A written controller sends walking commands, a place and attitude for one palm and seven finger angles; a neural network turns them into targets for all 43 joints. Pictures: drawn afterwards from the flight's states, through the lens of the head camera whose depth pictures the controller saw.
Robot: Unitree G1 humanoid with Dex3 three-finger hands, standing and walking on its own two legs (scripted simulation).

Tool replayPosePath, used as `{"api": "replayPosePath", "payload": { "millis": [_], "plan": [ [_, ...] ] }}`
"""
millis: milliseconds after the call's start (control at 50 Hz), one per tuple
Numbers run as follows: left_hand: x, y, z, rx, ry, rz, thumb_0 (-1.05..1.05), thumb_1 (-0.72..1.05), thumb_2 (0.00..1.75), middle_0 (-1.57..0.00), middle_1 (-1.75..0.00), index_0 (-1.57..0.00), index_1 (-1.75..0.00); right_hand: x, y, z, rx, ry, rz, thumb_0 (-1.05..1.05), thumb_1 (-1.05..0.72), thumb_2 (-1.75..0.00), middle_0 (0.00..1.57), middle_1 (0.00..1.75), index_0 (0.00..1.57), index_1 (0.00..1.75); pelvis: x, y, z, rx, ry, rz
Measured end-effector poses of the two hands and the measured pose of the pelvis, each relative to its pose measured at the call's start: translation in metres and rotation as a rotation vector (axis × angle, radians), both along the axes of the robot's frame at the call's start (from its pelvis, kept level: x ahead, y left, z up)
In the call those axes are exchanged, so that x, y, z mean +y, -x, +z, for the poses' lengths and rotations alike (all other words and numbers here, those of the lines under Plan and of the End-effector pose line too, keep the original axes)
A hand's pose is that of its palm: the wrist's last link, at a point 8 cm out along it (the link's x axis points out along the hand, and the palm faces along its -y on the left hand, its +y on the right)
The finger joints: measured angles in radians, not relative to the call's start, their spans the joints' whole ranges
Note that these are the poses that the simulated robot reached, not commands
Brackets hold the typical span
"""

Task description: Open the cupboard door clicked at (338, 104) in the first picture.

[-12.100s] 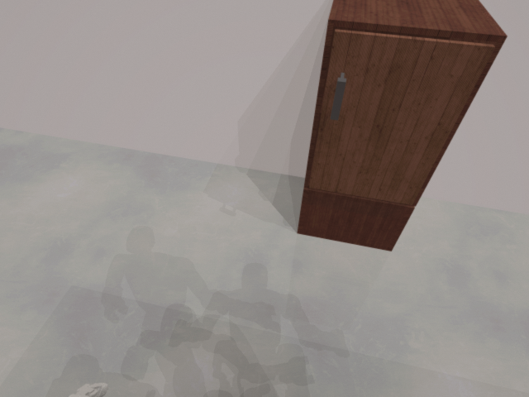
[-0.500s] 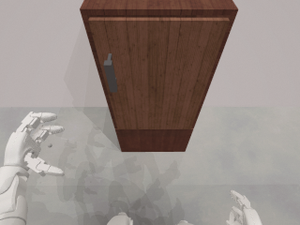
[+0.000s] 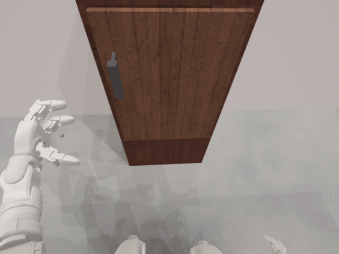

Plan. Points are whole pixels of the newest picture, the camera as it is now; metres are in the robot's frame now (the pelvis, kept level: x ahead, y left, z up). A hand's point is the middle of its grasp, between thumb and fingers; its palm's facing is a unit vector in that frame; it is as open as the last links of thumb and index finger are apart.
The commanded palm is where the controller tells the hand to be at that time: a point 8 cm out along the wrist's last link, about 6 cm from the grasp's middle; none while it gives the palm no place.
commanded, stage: move the hooked fingers beside the handle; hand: left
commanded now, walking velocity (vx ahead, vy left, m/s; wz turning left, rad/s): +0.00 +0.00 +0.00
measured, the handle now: (116, 75) +0.58 +0.17 +0.05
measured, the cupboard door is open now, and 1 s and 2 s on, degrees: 0 0 0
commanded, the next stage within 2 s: slide the fingers in behind the handle in 1.84 s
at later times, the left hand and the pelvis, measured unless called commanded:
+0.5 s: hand (78, 107) +0.45 +0.24 +0.06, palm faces +0.05 -1.00 -0.02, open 14.0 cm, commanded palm +0.43 +0.29 +0.06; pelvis +0.00 +0.01 -0.01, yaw -1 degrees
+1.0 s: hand (88, 91) +0.51 +0.23 +0.06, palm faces +0.06 -1.00 -0.01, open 14.0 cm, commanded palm +0.50 +0.28 +0.05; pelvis +0.00 +0.01 -0.02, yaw -2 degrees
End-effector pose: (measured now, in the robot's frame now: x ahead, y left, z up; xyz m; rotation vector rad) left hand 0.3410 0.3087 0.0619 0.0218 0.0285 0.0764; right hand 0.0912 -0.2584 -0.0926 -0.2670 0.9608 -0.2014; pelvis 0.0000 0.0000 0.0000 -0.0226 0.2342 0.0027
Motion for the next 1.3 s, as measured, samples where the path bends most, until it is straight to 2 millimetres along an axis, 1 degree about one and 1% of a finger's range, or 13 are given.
{"api": "replayPosePath", "payload": {
  "millis": [60,220,320,420,480,560,680,800,920,1100,1180,1260,1300],
  "plan": [
    [-0.002,-0.01,-0.002,-0.003,-0.002,-0.014,-0.01,-0.5,0.3,-0.3,-1.2,-0.3,-1.2,0.0,0.006,-0.004,0.033,0.009,-0.003,0.01,-0.9,-0.9,0.2,0.3,0.2,0.3,0.002,0.001,-0.002,0.009,0.005,0.005],
    [-0.022,-0.043,-0.003,-0.01,0.014,-0.049,-0.01,-0.5,0.3,-0.3,-1.2,-0.3,-1.2,0.002,0.016,-0.01,0.079,0.009,-0.031,0.01,-0.9,-0.9,0.2,0.3,0.2,0.3,0.005,0.001,-0.005,0.035,0.006,-0.001],
    [-0.016,-0.061,-0.008,0.018,0.02,-0.003,-0.01,-0.5,0.3,-0.3,-1.2,-0.3,-1.2,0.002,0.025,-0.01,0.104,0.007,-0.053,0.01,-0.9,-0.9,0.2,0.3,0.2,0.3,0.005,0.001,-0.007,0.05,0.005,-0.01],
    [-0.008,-0.074,-0.005,-0.007,-0.009,0.007,-0.01,-0.5,0.3,-0.3,-1.2,-0.3,-1.2,0.001,0.038,-0.015,0.161,0.01,-0.064,0.01,-0.9,-0.9,0.2,0.3,0.2,0.3,0.005,0.0,-0.011,0.069,0.011,-0.01],
    [-0.011,-0.083,-0.003,-0.016,-0.007,-0.016,-0.01,-0.5,0.3,-0.3,-1.2,-0.3,-1.2,0.001,0.047,-0.018,0.207,0.012,-0.072,0.01,-0.9,-0.9,0.2,0.3,0.2,0.3,0.006,0.0,-0.012,0.08,0.015,-0.008],
    [-0.019,-0.096,-0.008,0.011,0.018,-0.043,-0.01,-0.5,0.3,-0.3,-1.2,-0.3,-1.2,0.0,0.057,-0.021,0.253,0.017,-0.087,0.01,-0.9,-0.9,0.2,0.3,0.2,0.3,0.007,-0.001,-0.014,0.095,0.017,-0.009],
    [-0.026,-0.114,-0.011,0.007,0.02,-0.024,-0.01,-0.5,0.3,-0.3,-1.2,-0.3,-1.2,-0.001,0.068,-0.021,0.282,0.02,-0.119,0.01,-0.9,-0.9,0.2,0.3,0.2,0.3,0.007,-0.003,-0.016,0.116,0.016,-0.02],
    [-0.026,-0.125,0.0,-0.028,0.003,-0.008,-0.01,-0.5,0.3,-0.3,-1.2,-0.3,-1.2,0.001,0.078,-0.021,0.313,0.006,-0.141,0.0,-0.9,-0.9,0.2,0.3,0.2,0.3,0.007,-0.005,-0.017,0.121,0.017,-0.026],
    [-0.025,-0.133,-0.005,0.034,0.009,-0.02,-0.01,-0.5,0.3,-0.3,-1.2,-0.3,-1.2,0.003,0.087,-0.021,0.346,0.004,-0.143,0.0,-0.9,-0.9,0.2,0.3,0.2,0.3,0.006,-0.003,-0.017,0.129,0.022,-0.02],
    [-0.028,-0.16,-0.002,-0.018,0.015,-0.021,-0.01,-0.5,0.3,-0.3,-1.2,-0.3,-1.2,-0.001,0.103,-0.023,0.396,0.041,-0.151,0.0,-0.9,-0.9,0.2,0.3,0.2,0.3,0.007,0.003,-0.027,0.172,0.035,-0.017],
    [-0.028,-0.167,-0.008,0.013,0.014,-0.034,-0.01,-0.5,0.3,-0.3,-1.2,-0.3,-1.2,0.001,0.112,-0.023,0.421,0.037,-0.167,0.0,-0.9,-0.9,0.2,0.3,0.2,0.3,0.009,0.003,-0.028,0.185,0.035,-0.026],
    [-0.025,-0.166,-0.02,0.053,0.016,-0.029,-0.01,-0.5,0.3,-0.3,-1.2,-0.3,-1.2,0.007,0.118,-0.022,0.445,0.027,-0.178,0.0,-0.9,-0.9,0.2,0.3,0.2,0.3,0.011,0.001,-0.028,0.192,0.034,-0.035],
    [-0.022,-0.165,-0.021,0.039,0.008,-0.019,-0.01,-0.5,0.3,-0.3,-1.2,-0.3,-1.2,0.009,0.12,-0.022,0.456,0.02,-0.181,0.0,-0.9,-0.9,0.2,0.3,0.2,0.3,0.012,0.0,-0.027,0.194,0.034,-0.037]
  ]
}}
